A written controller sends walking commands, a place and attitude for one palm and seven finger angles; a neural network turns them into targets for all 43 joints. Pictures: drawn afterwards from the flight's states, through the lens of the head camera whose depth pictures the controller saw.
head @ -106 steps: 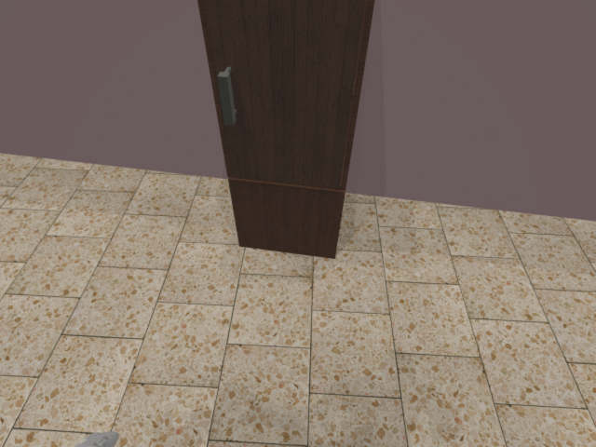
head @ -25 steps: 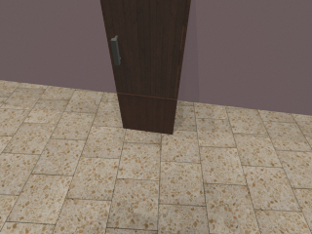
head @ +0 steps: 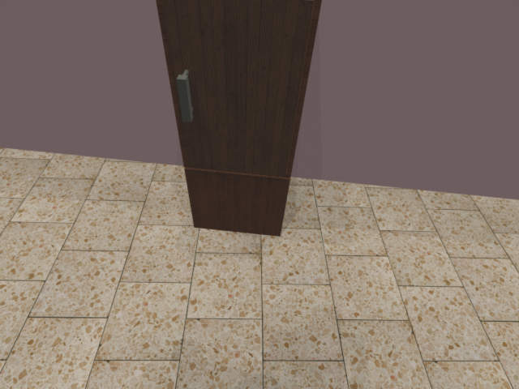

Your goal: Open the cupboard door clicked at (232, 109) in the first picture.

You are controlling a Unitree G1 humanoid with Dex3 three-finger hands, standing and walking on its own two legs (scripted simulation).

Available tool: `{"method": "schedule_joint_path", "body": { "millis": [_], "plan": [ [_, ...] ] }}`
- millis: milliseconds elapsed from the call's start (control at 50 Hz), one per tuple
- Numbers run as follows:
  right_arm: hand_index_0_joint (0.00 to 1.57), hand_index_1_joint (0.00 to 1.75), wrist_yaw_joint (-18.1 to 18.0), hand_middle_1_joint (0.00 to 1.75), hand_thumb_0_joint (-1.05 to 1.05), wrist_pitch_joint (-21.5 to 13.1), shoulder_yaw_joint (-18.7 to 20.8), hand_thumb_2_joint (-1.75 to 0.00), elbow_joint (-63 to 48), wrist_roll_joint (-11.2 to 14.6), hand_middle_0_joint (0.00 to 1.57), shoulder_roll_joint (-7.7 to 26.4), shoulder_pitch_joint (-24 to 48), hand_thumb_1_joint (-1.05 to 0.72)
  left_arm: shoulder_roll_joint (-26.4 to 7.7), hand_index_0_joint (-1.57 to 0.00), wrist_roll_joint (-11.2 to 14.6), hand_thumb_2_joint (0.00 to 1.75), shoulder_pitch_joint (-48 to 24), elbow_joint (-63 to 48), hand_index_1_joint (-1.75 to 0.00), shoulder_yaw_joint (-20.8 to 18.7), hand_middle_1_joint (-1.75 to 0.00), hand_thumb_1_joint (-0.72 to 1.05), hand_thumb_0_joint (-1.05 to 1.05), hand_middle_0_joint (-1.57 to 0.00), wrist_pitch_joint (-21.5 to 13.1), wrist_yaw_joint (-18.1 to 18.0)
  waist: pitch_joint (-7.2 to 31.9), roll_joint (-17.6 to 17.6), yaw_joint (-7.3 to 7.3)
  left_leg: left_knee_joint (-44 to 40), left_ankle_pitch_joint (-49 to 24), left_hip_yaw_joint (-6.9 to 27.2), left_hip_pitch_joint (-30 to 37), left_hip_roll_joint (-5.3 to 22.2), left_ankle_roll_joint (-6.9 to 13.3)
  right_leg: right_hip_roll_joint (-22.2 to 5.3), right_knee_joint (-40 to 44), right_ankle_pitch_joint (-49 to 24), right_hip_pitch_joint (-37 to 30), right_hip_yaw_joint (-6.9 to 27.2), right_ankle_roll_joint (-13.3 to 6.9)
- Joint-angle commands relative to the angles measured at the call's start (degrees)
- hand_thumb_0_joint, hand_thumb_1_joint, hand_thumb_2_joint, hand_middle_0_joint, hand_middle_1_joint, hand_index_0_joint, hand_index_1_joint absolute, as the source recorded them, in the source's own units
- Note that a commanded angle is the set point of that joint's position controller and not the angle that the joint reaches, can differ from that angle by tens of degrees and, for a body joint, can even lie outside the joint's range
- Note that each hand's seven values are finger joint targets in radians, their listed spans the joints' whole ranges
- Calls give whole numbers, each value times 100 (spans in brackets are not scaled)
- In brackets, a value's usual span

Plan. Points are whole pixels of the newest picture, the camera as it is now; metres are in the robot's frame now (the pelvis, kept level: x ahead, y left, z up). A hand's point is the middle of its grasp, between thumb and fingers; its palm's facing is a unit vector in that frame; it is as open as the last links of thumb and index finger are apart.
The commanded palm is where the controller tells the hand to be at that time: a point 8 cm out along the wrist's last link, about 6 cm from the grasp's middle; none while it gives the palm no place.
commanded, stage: take the last steps up to it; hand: left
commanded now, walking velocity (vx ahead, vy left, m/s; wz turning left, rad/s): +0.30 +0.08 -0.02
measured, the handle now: (187, 95) +0.90 +0.26 -0.03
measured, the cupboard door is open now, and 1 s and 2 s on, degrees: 0 0 0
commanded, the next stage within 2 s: come to a stop and stand still in 0.68 s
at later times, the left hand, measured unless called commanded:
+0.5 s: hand (173, 338) +0.25 +0.17 -0.17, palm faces +0.09 -0.97 -0.21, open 7.2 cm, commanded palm none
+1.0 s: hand (153, 298) +0.33 +0.24 -0.18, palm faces +0.05 -0.98 -0.18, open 7.4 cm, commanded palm none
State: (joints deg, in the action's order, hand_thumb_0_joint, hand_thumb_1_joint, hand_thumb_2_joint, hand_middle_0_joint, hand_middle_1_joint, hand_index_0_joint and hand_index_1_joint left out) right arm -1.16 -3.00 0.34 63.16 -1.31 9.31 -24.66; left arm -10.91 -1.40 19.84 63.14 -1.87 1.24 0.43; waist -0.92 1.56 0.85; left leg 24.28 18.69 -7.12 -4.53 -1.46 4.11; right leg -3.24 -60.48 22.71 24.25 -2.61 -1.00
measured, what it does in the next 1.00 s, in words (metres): walks ahead: right foot, then left foot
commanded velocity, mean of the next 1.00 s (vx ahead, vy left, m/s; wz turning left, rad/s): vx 0.12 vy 0.02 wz -0.02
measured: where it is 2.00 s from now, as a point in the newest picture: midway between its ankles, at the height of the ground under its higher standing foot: outside the picture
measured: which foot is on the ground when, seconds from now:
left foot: down 0.00-0.34, up 0.36-0.70, down 0.72-1.00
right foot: up 0.00-0.30, down 0.32-0.72, up 0.74-1.00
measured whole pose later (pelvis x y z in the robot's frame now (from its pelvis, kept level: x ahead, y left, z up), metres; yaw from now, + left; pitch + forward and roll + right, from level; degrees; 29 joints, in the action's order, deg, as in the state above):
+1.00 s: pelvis +0.32 +0.06 +0.00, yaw +0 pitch -1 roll +1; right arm -2.5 -0.8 1.3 61.8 -1.3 7.5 -13.9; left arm -9.6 -0.7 15.3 60.8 -2.2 1.2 -1.4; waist -3.8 2.2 -0.3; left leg 24.7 12.8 -9.4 -10.9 0.9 2.3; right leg -3.1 -43.6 20.7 21.8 -3.6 1.4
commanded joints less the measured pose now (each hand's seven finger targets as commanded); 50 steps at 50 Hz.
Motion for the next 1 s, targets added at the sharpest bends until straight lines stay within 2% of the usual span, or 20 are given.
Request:
{"method": "schedule_joint_path", "body": {
  "millis": [0,180,220,260,280,300,320,360,380,440,500,600,660,680,700,740,760,800,860,980],
  "plan": [
    [20,30,-99,30,0,-175,103,-90,66,62,20,600,-622,-90,-194,-20,-12,90,-621,-618,-30,-111,-30,90,0,-20,-196,21,-699,-575,-19,-1424,-2139,1369,239,1600,736,-353,-223,-598,1413,-29,89],
    [20,30,-129,30,0,-164,133,-90,540,14,20,325,-1161,-90,40,-20,-1,90,-1582,-926,-30,-119,-30,90,0,-20,-272,25,-937,-670,177,-1147,-3467,774,448,1471,601,-90,1782,-934,828,-495,-92],
    [20,30,-133,30,0,-154,154,-90,556,25,20,424,-1059,-90,-13,-20,-7,90,-1246,-875,-30,-146,-30,90,0,-20,-304,-3,-741,-661,-23,-652,-4640,629,444,1482,560,133,2026,-746,167,-605,-233],
    [20,30,-117,30,0,-142,199,-90,507,59,20,541,-856,-90,-217,-20,-40,90,-132,-594,-30,-229,-30,90,0,-20,-386,-42,-170,-473,-550,684,-5197,414,288,1312,341,328,2671,-1061,-1166,-668,-320],
    [20,30,-84,30,0,-145,201,-90,393,110,20,479,-810,-90,-529,-20,-77,90,623,-389,-30,-328,-30,90,0,-20,-479,-79,278,-114,-829,2059,-4230,330,-738,1092,110,-196,2957,-1391,-2661,-77,-579],
    [20,30,-24,30,0,-204,184,-90,209,166,20,223,-986,-90,-1108,-20,-73,90,1408,-230,-30,-476,-30,90,0,-20,-534,-160,1057,797,-955,4021,-899,64,-2257,249,-174,-1947,3564,-1755,-3975,2433,-1294],
    [20,30,-23,30,0,-171,234,-90,81,126,20,233,-742,-90,-1371,-20,58,90,1381,-162,-30,-508,-30,90,0,-20,-490,-161,984,720,-786,5349,1243,467,-2779,103,-185,-2688,4308,-1738,-3619,3466,-1698],
    [20,30,41,30,0,-26,285,-90,-113,30,20,125,-89,-90,-803,-20,64,90,231,-456,-30,-375,-30,90,0,-20,-464,-203,-188,68,-441,5436,450,894,-3000,742,-164,-2314,4846,124,-1679,2670,-1288],
    [20,30,82,30,0,55,251,-90,-117,-9,20,3,18,-90,-482,-20,26,90,-119,-527,-30,-273,-30,90,0,-20,-487,-219,-547,16,-252,5150,175,885,-2860,914,-220,-2030,4951,138,-894,2042,-1099],
    [20,30,135,30,0,251,251,-90,-98,-44,20,-122,-272,-90,-271,-20,-32,90,-371,-559,-30,-184,-30,90,0,-20,-525,-207,-511,402,132,4128,-132,591,-2232,995,-447,-1474,5155,-336,14,754,-770],
    [20,30,224,30,0,268,262,-90,-285,-21,20,-138,-41,-90,-520,-20,-35,90,-444,-594,-30,-259,-30,90,0,-20,-538,-160,-446,410,178,2933,-597,336,-1815,979,-522,-1236,5196,-307,244,269,-723],
    [20,30,286,30,0,119,276,-90,-679,-10,20,135,729,-90,-822,-20,-49,90,-147,-470,-30,-323,-30,90,0,-20,-479,-95,-436,575,-101,1560,-507,96,-1572,752,-507,-1286,4832,-180,-434,374,-704],
    [20,30,226,30,0,31,300,-90,-570,-4,20,421,303,-90,-707,-20,-28,90,-58,-447,-30,-318,-30,90,0,-20,-367,-97,-248,-71,109,470,-529,-78,-215,548,-517,-927,3806,-15,-153,57,-473],
    [20,30,164,30,0,-6,376,-90,-452,-47,20,815,-206,-90,-464,-20,-5,90,-4,-494,-30,-263,-30,90,0,-20,-319,-69,-89,-1124,307,-166,-152,815,278,1118,-319,-396,2570,177,207,-348,-253],
    [20,30,98,30,0,0,464,-90,-389,-96,20,1348,-682,-90,-124,-20,35,90,11,-642,-30,-202,-30,90,0,-20,-324,-41,18,-2373,410,-1029,-135,2391,539,2252,196,263,889,1156,925,-839,-4],
    [20,30,8,30,0,44,382,-90,-444,-62,20,1131,-272,-90,-195,-20,-18,90,-301,-715,-30,-199,-30,90,0,-20,-350,-68,-33,-1691,340,-1240,165,2631,191,2412,675,-45,-668,885,1425,-90,-143],
    [20,30,-7,30,0,19,305,-90,-558,-21,20,858,127,-90,-271,-20,-15,90,-272,-624,-30,-212,-30,90,0,-20,-349,-41,-175,-1183,164,-1226,-189,2206,-160,2258,629,-245,-783,446,1349,32,-113],
    [20,30,-63,30,0,-76,160,-90,-599,-11,20,536,627,-90,-49,-20,10,90,2,-371,-30,-133,-30,90,0,-20,-289,-65,-104,-515,-132,-1069,-2552,1252,-593,1893,370,-354,-157,-216,580,195,99],
    [20,30,-157,30,0,-57,141,-90,-508,34,20,551,923,-90,34,-20,77,90,349,-185,-30,-47,-30,90,0,-20,-121,-172,294,-473,-256,-674,-4617,661,-407,1859,415,-221,1140,-274,-339,132,255],
    [20,30,-212,30,0,228,373,-90,-321,13,20,840,811,-90,-218,-20,13,90,-120,-506,-30,-154,-30,90,0,-20,64,-212,-40,-944,-58,-356,-4734,889,-321,2098,515,-34,1858,-145,-385,-16,159]
  ]
}}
